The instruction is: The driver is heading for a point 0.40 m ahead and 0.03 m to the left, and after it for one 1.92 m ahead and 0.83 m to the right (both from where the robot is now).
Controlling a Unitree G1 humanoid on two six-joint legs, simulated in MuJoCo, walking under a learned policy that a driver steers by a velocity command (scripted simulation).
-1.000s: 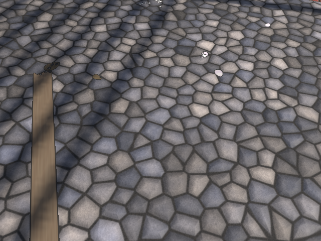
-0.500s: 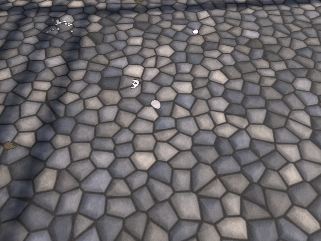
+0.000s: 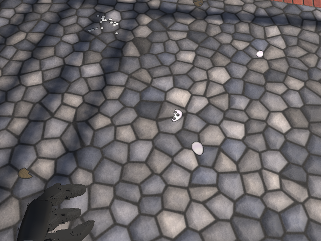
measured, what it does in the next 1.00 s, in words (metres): walks ahead: right foot, then left foot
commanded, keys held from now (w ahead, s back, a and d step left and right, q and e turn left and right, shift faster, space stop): q+shift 0.22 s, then w+q+shift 0.10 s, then w+shift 0.16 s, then e+shift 0.52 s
